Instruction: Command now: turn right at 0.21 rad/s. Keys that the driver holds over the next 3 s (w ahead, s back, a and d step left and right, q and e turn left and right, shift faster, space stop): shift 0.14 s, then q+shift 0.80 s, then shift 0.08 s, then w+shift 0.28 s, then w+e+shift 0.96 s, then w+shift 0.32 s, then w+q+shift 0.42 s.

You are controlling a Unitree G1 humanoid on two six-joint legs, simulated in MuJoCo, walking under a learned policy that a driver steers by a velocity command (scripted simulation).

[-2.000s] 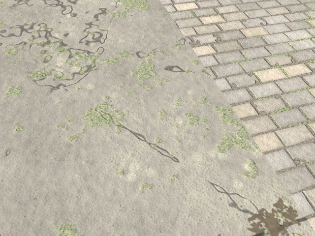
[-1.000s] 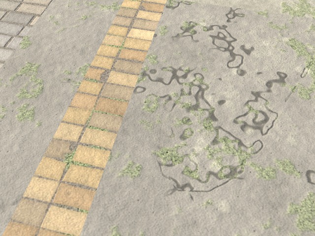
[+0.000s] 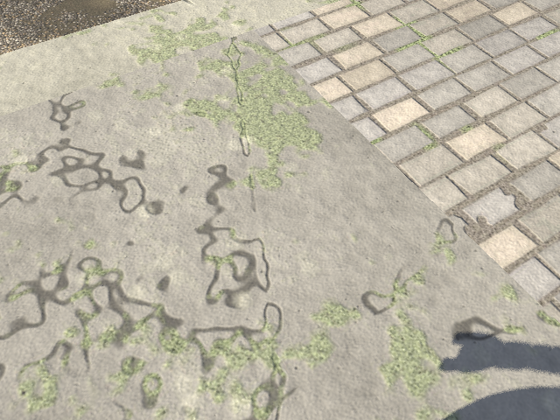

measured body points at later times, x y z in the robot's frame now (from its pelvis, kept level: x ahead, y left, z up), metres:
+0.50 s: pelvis +0.01 +0.01 -0.02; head +0.05 +0.04 +0.43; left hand +0.12 +0.32 -0.12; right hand +0.19 -0.25 -0.10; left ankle +0.01 +0.12 -0.73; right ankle -0.02 -0.13 -0.74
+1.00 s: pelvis +0.06 +0.04 +0.00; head +0.09 +0.07 +0.45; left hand +0.03 +0.37 -0.09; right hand +0.38 -0.09 -0.06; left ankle +0.01 +0.12 -0.74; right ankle +0.18 -0.05 -0.72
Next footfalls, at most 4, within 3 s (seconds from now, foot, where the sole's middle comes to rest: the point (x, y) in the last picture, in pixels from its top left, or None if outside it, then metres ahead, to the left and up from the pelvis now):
0.06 right None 0.02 -0.13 -0.78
0.52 left None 0.05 0.13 -0.78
1.04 right None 0.21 -0.01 -0.78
1.44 left None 0.10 0.28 -0.78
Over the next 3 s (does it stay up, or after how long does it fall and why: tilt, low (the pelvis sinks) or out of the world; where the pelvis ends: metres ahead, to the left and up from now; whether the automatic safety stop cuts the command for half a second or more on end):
stays up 1.38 0.40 0.00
